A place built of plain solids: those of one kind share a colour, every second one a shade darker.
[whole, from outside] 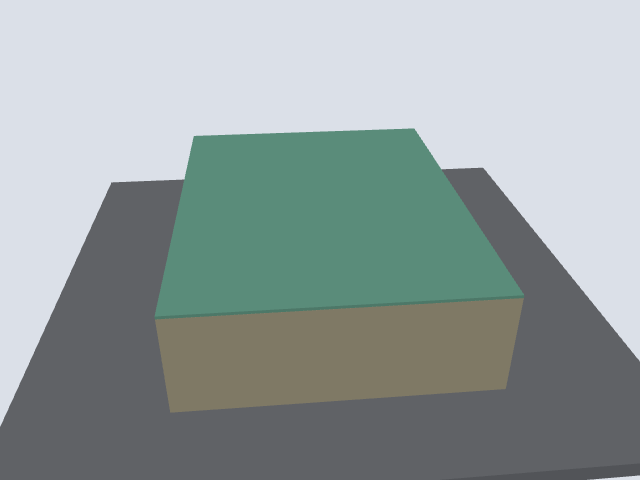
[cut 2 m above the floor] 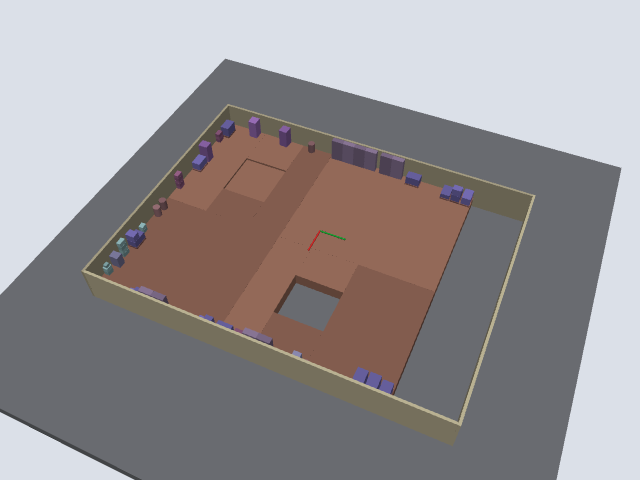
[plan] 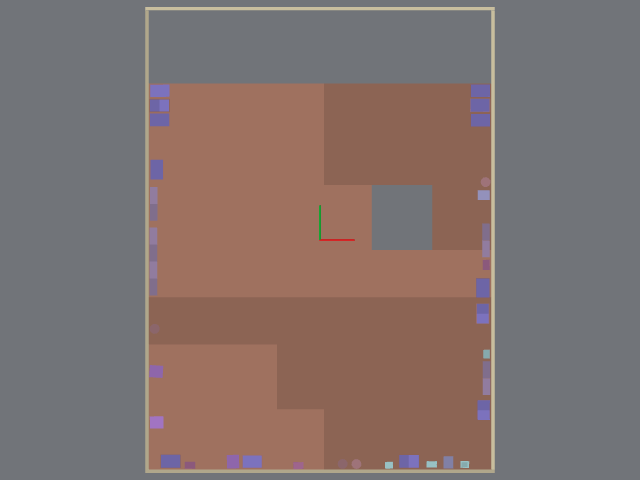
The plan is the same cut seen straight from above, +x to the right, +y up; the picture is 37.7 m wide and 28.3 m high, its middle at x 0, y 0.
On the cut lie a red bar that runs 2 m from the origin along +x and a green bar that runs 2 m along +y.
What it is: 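A closed goods hall without a stair; its walked floor is a bank 0.99 m over the ground, with five rectangular fields in it; some sunk deep, some a low step down, some level and merely marked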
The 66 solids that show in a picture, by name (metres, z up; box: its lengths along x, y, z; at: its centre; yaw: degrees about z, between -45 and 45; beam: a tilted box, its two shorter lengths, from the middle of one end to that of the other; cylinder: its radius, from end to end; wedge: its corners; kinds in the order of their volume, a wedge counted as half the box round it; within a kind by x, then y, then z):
{
 "floor_1": {"box": [3.54, 3.81, 1.04], "at": [-8.35, -8.07, 0.47]},
 "floor_2": {"box": [10.36, 3.58, 1.04], "at": [-4.94, -11.77, 0.47]},
 "floor_3": {"box": [10.36, 2.78, 1.04], "at": [-4.94, -4.77, 0.47]},
 "floor_4": {"box": [10.36, 12.61, 1.04], "at": [-4.94, 2.92, 0.47]},
 "floor_5": {"box": [4.09, 3.85, 0.86], "at": [-4.56, -8.07, 0.38]},
 "floor_6": {"box": [2.77, 3.81, 1.04], "at": [-1.15, -8.07, 0.47]},
 "floor_7": {"box": [2.82, 3.83, 1.04], "at": [1.65, 1.33, 0.47]},
 "floor_8": {"box": [9.88, 10.18, 1.04], "at": [5.18, -8.47, 0.47]},
 "floor_9": {"box": [9.88, 2.79, 1.04], "at": [5.18, -1.99, 0.47]},
 "floor_10": {"box": [9.88, 5.99, 1.04], "at": [5.18, 6.24, 0.47]},
 "floor_11": {"box": [3.5, 3.83, 1.04], "at": [8.37, 1.33, 0.47]},
 "wall_1": {"box": [0.2, 27.07, 6.97], "at": [-10.2, 0.0, 3.43]},
 "wall_2": {"box": [20.6, 0.2, 6.97], "at": [0.0, -13.64, 3.43]},
 "wall_3": {"box": [20.6, 0.2, 6.97], "at": [0.0, 13.64, 3.43]},
 "wall_4": {"box": [0.2, 27.07, 6.97], "at": [10.2, 0.0, 3.43]},
 "roof_1": {"box": [20.6, 27.48, 0.2], "at": [0.0, 0.0, 7.02]},
 "shelving_1": {"box": [0.45, 1.0, 2.1], "at": [-9.82, -2.77, 2.04]},
 "shelving_2": {"box": [0.45, 1.0, 2.1], "at": [-9.82, -1.77, 2.04]},
 "shelving_3": {"box": [0.45, 1.0, 2.1], "at": [-9.82, -0.77, 2.04]},
 "shelving_4": {"box": [0.45, 1.0, 2.1], "at": [-9.82, 0.23, 2.04]},
 "shelving_5": {"box": [0.45, 1.0, 2.1], "at": [-9.8, 1.63, 2.04]},
 "shelving_6": {"box": [0.45, 1.0, 2.1], "at": [-9.8, 2.63, 2.04]},
 "shelving_7": {"box": [0.45, 1.0, 2.1], "at": [9.79, -0.52, 2.04]},
 "shelving_8": {"box": [0.45, 1.0, 2.1], "at": [9.79, 0.48, 2.04]},
 "shelving_9": {"box": [0.45, 1.0, 2.1], "at": [9.81, -8.64, 2.04]},
 "shelving_10": {"box": [0.45, 1.0, 2.1], "at": [9.81, -7.64, 2.04]},
 "load_1": {"box": [0.75, 1.16, 0.7], "at": [-9.63, 4.15, 1.48]},
 "load_2": {"box": [1.15, 0.75, 0.39], "at": [-9.46, 7.08, 1.33], "yaw": -0.1},
 "load_3": {"box": [1.14, 0.71, 0.63], "at": [-9.46, 7.93, 1.45]},
 "load_4": {"box": [1.13, 0.73, 0.69], "at": [-9.44, 8.8, 1.48], "yaw": 0.2},
 "load_5": {"box": [0.57, 0.71, 0.63], "at": [-9.18, 7.93, 2.08], "yaw": 0.2},
 "load_6": {"box": [1.14, 0.77, 0.88], "at": [-8.81, -13.05, 1.57], "yaw": 0.2},
 "load_7": {"box": [1.13, 0.74, 0.69], "at": [-4.0, -13.07, 1.48]},
 "load_8": {"box": [1.17, 0.75, 0.6], "at": [5.25, -13.05, 1.43]},
 "load_9": {"box": [0.58, 0.75, 0.6], "at": [5.53, -13.05, 2.03]},
 "load_10": {"box": [1.12, 0.76, 0.66], "at": [9.44, 7.95, 2.12], "yaw": 0.4},
 "load_11": {"box": [1.12, 0.74, 0.66], "at": [9.46, 7.06, 2.13], "yaw": -0.1},
 "load_12": {"box": [1.13, 0.73, 0.51], "at": [9.46, 8.8, 1.9], "yaw": 0.4},
 "load_13": {"box": [0.7, 1.17, 0.43], "at": [9.6, -4.34, 1.34], "yaw": -0.1},
 "load_14": {"box": [0.7, 0.58, 0.43], "at": [9.6, -4.06, 1.77], "yaw": 0.1},
 "load_15": {"box": [0.78, 1.12, 0.36], "at": [9.6, -2.83, 1.67], "yaw": -0.1},
 "load_16": {"box": [0.73, 1.16, 0.44], "at": [9.65, -10.03, 1.35], "yaw": 0.4},
 "load_17": {"box": [0.73, 0.58, 0.44], "at": [9.65, -9.75, 1.79], "yaw": -0.2},
 "cage_trolley_1": {"box": [0.8, 0.72, 1.66], "at": [-9.66, -7.75, 1.82], "yaw": -3.7},
 "cage_trolley_2": {"box": [0.8, 0.72, 1.66], "at": [-9.63, -10.76, 1.82], "yaw": 0.5},
 "cage_trolley_3": {"box": [0.72, 0.8, 1.66], "at": [-5.13, -13.07, 1.82], "yaw": 1.0},
 "pallet_1": {"box": [1.2, 0.8, 0.14], "at": [-9.46, 7.93, 1.06]},
 "pallet_2": {"box": [1.2, 0.8, 0.14], "at": [-9.45, 7.08, 1.06]},
 "pallet_3": {"box": [1.2, 0.8, 0.14], "at": [-9.44, 8.8, 1.06]},
 "pallet_4": {"box": [1.2, 0.8, 0.14], "at": [9.44, 7.95, 1.06]},
 "pallet_5": {"box": [1.2, 0.8, 0.14], "at": [9.46, 7.06, 1.06]},
 "pallet_6": {"box": [1.2, 0.8, 0.14], "at": [9.46, 8.8, 1.06]},
 "pallet_7": {"box": [0.8, 1.2, 0.14], "at": [9.6, -4.34, 1.06]},
 "drum_1": {"cylinder": 0.29, "from": [-9.75, -5.24, 0.99], "to": [-9.75, -5.24, 1.87]},
 "drum_2": {"cylinder": 0.29, "from": [1.33, -13.2, 0.99], "to": [1.33, -13.2, 1.87]},
 "drum_3": {"cylinder": 0.29, "from": [2.15, -13.21, 0.99], "to": [2.15, -13.21, 1.87]},
 "drum_4": {"cylinder": 0.29, "from": [9.77, 3.41, 0.99], "to": [9.77, 3.41, 1.87]},
 "bin_1": {"box": [0.58, 0.72, 1.06], "at": [7.57, -13.11, 1.52]},
 "bin_2": {"box": [0.72, 0.58, 1.06], "at": [9.66, 2.65, 1.52]},
 "carton_1": {"box": [0.47, 0.39, 0.32], "at": [4.06, -13.29, 1.47], "yaw": 2.5},
 "carton_2": {"box": [0.61, 0.35, 0.38], "at": [6.59, -13.24, 2.31], "yaw": -0.4},
 "carton_3": {"box": [0.51, 0.4, 0.37], "at": [8.54, -13.23, 1.55], "yaw": -1.1},
 "carton_4": {"box": [0.37, 0.5, 0.33], "at": [9.81, -6.73, 1.48], "yaw": 1.6},
 "crate_1": {"box": [0.6, 0.4, 0.3], "at": [-7.66, -13.28, 1.74], "yaw": -0.1},
 "crate_2": {"box": [0.6, 0.4, 0.3], "at": [-1.27, -13.3, 2.34], "yaw": 1.2},
 "crate_3": {"box": [0.4, 0.6, 0.3], "at": [9.8, -1.47, 2.34], "yaw": 1.0}
}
